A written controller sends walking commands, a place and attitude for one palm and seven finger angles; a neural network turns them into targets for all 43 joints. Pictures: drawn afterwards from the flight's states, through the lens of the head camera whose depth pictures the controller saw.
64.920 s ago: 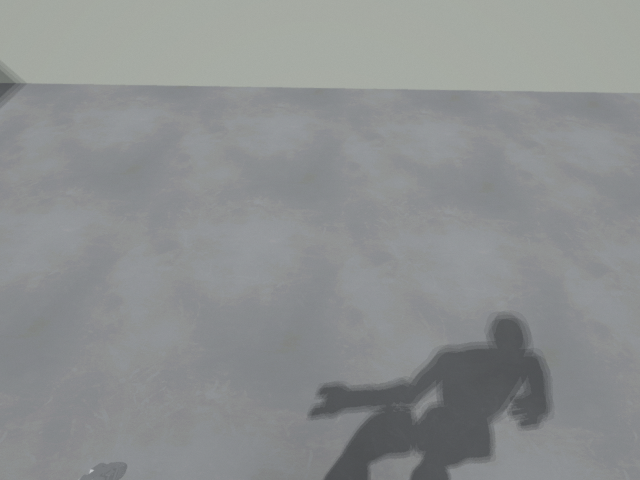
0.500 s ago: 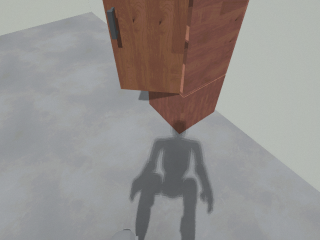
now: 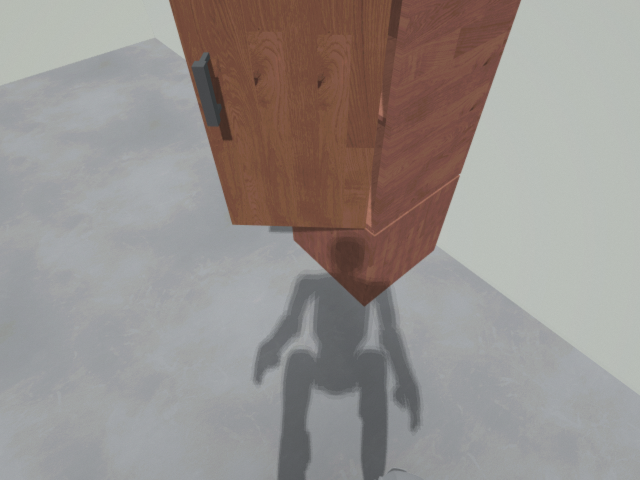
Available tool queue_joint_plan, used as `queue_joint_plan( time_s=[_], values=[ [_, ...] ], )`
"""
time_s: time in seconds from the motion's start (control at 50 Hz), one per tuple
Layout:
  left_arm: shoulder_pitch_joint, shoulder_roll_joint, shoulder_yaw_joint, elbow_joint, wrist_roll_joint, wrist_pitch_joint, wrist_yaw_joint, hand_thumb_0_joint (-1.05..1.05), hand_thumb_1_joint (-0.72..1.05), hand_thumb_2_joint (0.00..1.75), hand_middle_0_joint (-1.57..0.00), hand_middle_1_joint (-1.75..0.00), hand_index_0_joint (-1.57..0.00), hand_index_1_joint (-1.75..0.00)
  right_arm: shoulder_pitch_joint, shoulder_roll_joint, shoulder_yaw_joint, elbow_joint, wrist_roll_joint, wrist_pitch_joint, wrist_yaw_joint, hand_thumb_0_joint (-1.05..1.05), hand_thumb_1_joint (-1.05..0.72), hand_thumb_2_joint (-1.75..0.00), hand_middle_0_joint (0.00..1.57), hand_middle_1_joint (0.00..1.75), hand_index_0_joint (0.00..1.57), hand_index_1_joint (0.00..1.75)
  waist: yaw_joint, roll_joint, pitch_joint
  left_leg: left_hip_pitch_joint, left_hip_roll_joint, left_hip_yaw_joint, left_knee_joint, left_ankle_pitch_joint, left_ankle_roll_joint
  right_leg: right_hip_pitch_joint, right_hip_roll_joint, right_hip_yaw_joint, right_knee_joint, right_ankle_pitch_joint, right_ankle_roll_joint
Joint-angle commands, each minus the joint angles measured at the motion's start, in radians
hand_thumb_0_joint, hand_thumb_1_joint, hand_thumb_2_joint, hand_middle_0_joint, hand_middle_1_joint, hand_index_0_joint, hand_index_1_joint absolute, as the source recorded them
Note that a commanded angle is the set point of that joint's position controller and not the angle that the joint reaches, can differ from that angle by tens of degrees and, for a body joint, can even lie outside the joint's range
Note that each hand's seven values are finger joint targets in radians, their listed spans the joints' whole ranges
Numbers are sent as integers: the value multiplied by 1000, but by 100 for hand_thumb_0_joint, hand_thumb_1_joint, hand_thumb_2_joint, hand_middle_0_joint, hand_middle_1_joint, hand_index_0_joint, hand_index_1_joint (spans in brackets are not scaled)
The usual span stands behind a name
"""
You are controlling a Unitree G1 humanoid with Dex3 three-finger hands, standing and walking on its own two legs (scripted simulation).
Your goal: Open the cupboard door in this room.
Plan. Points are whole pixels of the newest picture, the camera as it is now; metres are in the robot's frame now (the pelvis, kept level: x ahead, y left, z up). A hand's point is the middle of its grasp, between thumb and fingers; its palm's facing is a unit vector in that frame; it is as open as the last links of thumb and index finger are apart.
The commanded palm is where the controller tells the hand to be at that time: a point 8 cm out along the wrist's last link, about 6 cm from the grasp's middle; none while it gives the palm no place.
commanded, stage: take the last steps up to it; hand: left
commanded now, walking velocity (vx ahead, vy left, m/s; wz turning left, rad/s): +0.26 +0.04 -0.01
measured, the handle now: (209, 89) +0.76 +0.26 +0.09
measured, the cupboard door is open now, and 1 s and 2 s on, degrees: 47 47 47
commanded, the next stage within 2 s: come to a stop and stand still in 0.24 s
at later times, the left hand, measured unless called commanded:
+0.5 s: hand out of the picture +0.15 +0.20 -0.19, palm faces +0.08 -0.98 -0.15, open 7.3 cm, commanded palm none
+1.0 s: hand (223, 419) +0.23 +0.17 -0.17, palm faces +0.00 -0.97 -0.24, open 7.4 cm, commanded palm none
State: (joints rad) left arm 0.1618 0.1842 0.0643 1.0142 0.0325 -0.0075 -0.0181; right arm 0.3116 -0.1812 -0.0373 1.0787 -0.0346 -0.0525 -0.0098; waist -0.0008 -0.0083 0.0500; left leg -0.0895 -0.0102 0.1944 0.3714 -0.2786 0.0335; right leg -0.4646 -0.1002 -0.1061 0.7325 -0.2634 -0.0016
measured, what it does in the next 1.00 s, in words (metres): walks ahead: right foot, then left foot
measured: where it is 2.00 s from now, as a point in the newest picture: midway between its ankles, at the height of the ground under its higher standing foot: outside the picture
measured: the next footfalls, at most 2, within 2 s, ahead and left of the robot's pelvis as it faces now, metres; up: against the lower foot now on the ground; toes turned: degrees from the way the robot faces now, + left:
right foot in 0.06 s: +0.14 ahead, -0.11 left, +0.00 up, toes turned -8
left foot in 0.42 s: +0.27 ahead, +0.14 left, +0.00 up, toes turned +7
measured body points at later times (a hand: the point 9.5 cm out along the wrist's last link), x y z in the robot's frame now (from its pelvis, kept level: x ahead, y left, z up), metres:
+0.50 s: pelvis +0.18 +0.03 -0.01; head +0.20 +0.06 +0.44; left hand +0.14 +0.25 -0.18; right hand +0.25 -0.20 -0.15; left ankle +0.23 +0.13 -0.74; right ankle +0.10 -0.10 -0.74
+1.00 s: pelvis +0.16 -0.01 -0.01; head +0.17 -0.03 +0.44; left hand +0.23 +0.22 -0.15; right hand +0.18 -0.27 -0.16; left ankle +0.18 +0.11 -0.72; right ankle +0.15 -0.13 -0.74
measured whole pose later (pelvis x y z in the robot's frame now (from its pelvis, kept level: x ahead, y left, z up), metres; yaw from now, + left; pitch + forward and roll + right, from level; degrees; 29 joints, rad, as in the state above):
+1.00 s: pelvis +0.16 -0.01 -0.01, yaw -1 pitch +0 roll +0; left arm 0.20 0.18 0.03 1.01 0.03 0.03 0.02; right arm 0.24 -0.22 -0.06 1.06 -0.02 0.06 -0.01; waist -0.02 0.02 0.02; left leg -0.36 0.03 0.05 0.74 -0.39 -0.01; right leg -0.23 -0.03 -0.06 0.54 -0.30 0.00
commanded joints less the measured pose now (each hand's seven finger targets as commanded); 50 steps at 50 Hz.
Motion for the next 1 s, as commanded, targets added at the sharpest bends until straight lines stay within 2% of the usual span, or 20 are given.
queue_joint_plan(
  time_s=[0.0,0.02,0.04,0.06,0.1,0.14,0.2,0.3,0.36,0.42,0.46,0.5,0.56,0.64,0.78,0.8,0.84,0.86,0.92,0.98],
  values=[
    [72,56,9,-35,-4,-24,-5,0,90,90,-20,-30,-20,-30,22,-120,-21,-26,2,0,-1,0,-90,-90,20,30,20,30,48,31,23,-146,237,-147,-39,83,86,263,36,-18,-175,63,-12],
    [170,99,21,-9,-2,-34,0,0,90,90,-20,-30,-20,-30,17,-104,-17,-25,9,-2,2,0,-90,-90,20,30,20,30,93,-44,-16,-225,166,-94,129,89,48,430,7,47,-241,51,-35],
    [287,186,39,25,1,-47,8,0,90,90,-20,-30,-20,-30,30,-71,-12,-42,19,-4,9,0,-90,-90,20,30,20,30,126,-226,-77,-427,48,-10,392,-50,-9,627,-208,350,-351,25,-129],
    [351,246,48,33,-15,-44,18,0,90,90,-20,-30,-20,-30,12,-76,-12,-74,18,3,14,0,-90,-90,20,30,20,30,135,-321,-87,-531,5,-52,663,-352,-28,646,-373,586,-493,32,-230],
    [216,166,27,1,-21,-49,33,0,90,90,-20,-30,-20,-30,-60,-82,-24,-63,16,10,7,0,-90,-90,20,30,20,30,81,-193,-7,-579,94,-199,804,-186,-31,475,-334,479,-512,36,-214],
    [140,101,8,-19,-22,-61,32,0,90,90,-20,-30,-20,-30,-30,-43,-16,-38,10,24,13,0,-90,-90,20,30,20,30,28,-103,-23,-482,125,-192,724,-57,-56,362,-250,258,-524,185,-159],
    [126,88,2,-2,-17,-76,29,0,90,90,-20,-30,-20,-30,21,2,-9,-14,12,35,20,0,-90,-90,20,30,20,30,-4,-101,-40,-389,109,-134,528,-19,-77,328,-191,106,-517,348,-143],
    [161,115,9,42,-14,-70,25,0,90,90,-20,-30,-20,-30,-53,13,-6,-43,14,25,29,0,-90,-90,20,30,20,30,24,-118,-16,-335,64,-84,295,15,-70,351,-178,94,-487,331,-145],
    [128,93,-4,57,-17,-51,34,0,90,90,-20,-30,-20,-30,-16,-4,1,-19,11,14,17,0,-90,-90,20,30,20,30,-16,-104,-11,-125,43,-91,87,193,-66,256,-121,46,-369,315,-86],
    [226,13,-37,69,-26,-24,61,0,90,90,-20,-30,-20,-30,60,-154,-15,1,11,16,-14,0,-90,-90,20,30,20,30,-20,145,-122,23,321,-316,82,794,66,218,17,-4,-190,-135,12],
    [220,32,-41,85,-33,10,58,0,90,90,-20,-30,-20,-30,-13,-156,-7,-6,17,30,-41,0,-90,-90,20,30,20,30,-9,257,-89,-2,341,-335,30,956,108,192,24,19,-58,-254,32],
    [199,72,-25,68,-27,33,56,0,90,90,-20,-30,-20,-30,7,-178,-23,-10,17,45,-58,0,-90,-90,20,30,20,30,-31,238,-118,45,385,-353,42,1109,144,120,34,70,128,-335,28],
    [145,77,-2,22,-22,51,48,0,90,90,-20,-30,-20,-30,-23,-198,-47,-43,14,62,-67,0,-90,-90,20,30,20,30,-37,101,-130,31,414,-341,49,952,188,25,49,110,291,-311,21],
    [131,62,17,-24,-18,69,38,0,90,90,-20,-30,-20,-30,-98,-185,-53,-75,10,64,-63,0,-90,-90,20,30,20,30,-11,135,-158,-45,393,-286,5,657,162,5,55,137,352,-232,35],
    [185,53,10,-36,-11,52,28,0,90,90,-20,-30,-20,-30,-148,-194,-64,-101,4,80,-25,0,-90,-90,20,30,20,30,29,148,-92,-301,289,-264,-23,5,66,314,77,18,-166,-44,8],
    [210,87,15,-30,-7,46,32,0,90,90,-20,-30,-20,-30,-140,-165,-63,-104,10,84,-18,0,-90,-90,20,30,20,30,39,69,-74,-354,223,-218,38,-81,25,365,49,56,-277,-11,-2],
    [108,208,19,-72,1,33,41,0,90,90,-20,-30,-20,-30,-136,-64,-43,-136,20,99,-1,0,-90,-90,20,30,20,30,14,-268,7,-359,40,-109,338,-234,-58,141,-244,384,-565,-263,-140],
    [56,196,11,-85,0,29,43,0,90,90,-20,-30,-20,-30,-161,-61,-41,-147,15,104,4,0,-90,-90,20,30,20,30,13,-172,3,-279,37,-151,420,-222,-47,43,-240,368,-570,-245,-162],
    [-18,137,-7,-70,-8,9,46,0,90,90,-20,-30,-20,-30,-70,-68,-35,-86,15,101,-1,0,-90,-90,20,30,20,30,-32,-252,-3,-254,46,-168,454,-132,-44,116,-141,223,-470,38,-143],
    [18,122,-16,-35,-16,4,47,0,90,90,-20,-30,-20,-30,-30,-36,-15,-46,16,84,-5,0,-90,-90,20,30,20,30,-31,-95,-5,-144,45,-155,164,-26,-53,165,-110,184,-384,119,-111]
  ],
)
